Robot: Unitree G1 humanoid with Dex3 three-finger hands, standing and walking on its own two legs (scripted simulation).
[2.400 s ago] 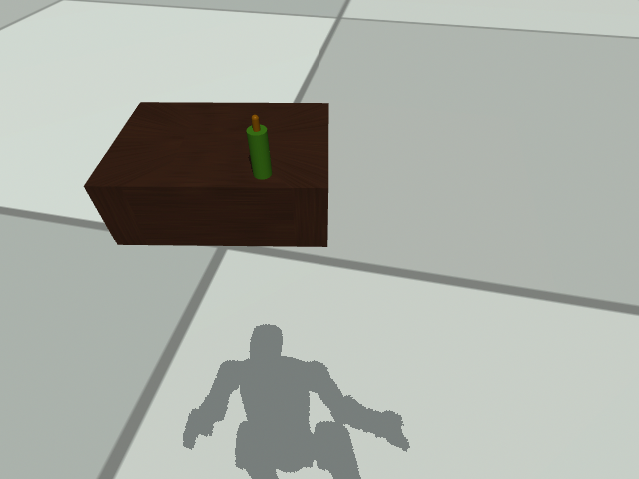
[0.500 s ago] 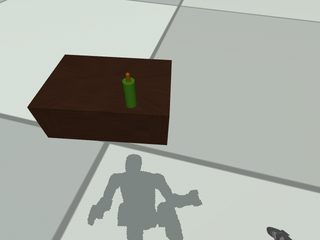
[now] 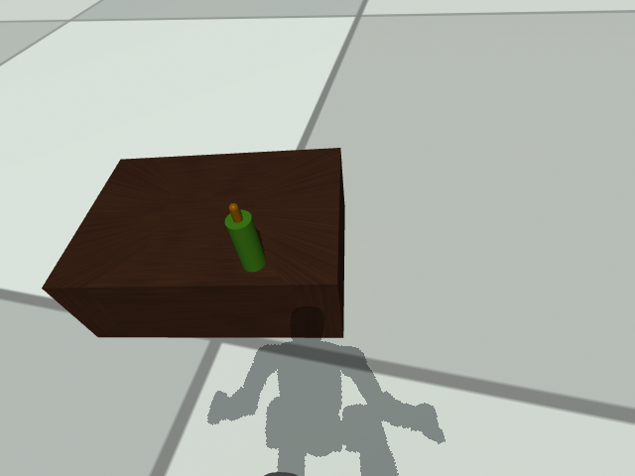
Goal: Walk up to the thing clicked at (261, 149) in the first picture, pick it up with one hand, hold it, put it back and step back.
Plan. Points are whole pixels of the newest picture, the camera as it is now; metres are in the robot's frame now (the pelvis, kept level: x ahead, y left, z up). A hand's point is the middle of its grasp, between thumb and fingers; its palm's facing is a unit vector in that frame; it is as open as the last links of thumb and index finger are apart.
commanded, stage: walk up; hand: left
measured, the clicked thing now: (244, 235) +0.77 +0.29 -0.32
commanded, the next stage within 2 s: none
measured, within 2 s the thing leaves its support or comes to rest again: neither
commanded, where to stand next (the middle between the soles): +0.37 +0.08 m, yaw +0 degrees
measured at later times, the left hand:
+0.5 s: hand (121, 449) +0.20 +0.35 -0.16, palm faces -0.01 -0.94 -0.33, open 7.4 cm
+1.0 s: hand (152, 353) +0.34 +0.33 -0.12, palm faces -0.02 -0.91 -0.42, open 7.4 cm
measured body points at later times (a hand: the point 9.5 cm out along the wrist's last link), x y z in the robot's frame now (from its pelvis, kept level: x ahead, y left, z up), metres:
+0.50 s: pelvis +0.16 +0.07 +0.00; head +0.18 +0.11 +0.45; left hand +0.20 +0.40 -0.13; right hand +0.25 -0.24 -0.09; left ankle +0.19 +0.16 -0.74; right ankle +0.18 -0.09 -0.67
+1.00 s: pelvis +0.26 +0.06 -0.01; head +0.28 +0.03 +0.44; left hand +0.34 +0.38 -0.10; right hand +0.33 -0.25 -0.14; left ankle +0.29 +0.22 -0.69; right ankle +0.33 -0.05 -0.74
